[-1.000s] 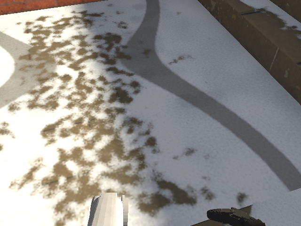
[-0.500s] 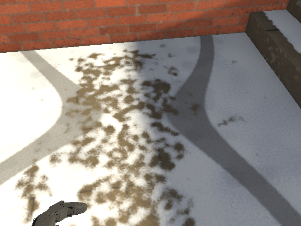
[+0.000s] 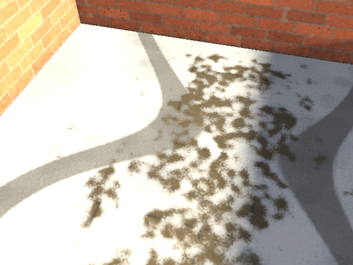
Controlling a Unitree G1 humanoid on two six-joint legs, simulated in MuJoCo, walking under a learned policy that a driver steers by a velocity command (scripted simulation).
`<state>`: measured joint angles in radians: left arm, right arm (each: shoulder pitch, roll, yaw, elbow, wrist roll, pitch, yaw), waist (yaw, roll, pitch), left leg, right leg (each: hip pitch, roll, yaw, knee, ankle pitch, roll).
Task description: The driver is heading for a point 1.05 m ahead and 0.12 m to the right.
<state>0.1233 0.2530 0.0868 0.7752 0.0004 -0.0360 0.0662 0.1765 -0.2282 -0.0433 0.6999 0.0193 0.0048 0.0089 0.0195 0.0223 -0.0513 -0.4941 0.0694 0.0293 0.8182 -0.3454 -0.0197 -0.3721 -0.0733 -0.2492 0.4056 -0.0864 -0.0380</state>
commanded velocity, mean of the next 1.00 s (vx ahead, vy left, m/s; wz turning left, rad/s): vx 0.01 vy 0.00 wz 0.16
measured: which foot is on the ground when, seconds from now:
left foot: up 0.00-0.04, down 0.06-1.00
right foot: down 0.00-0.06, up 0.08-0.36, down 0.38-1.00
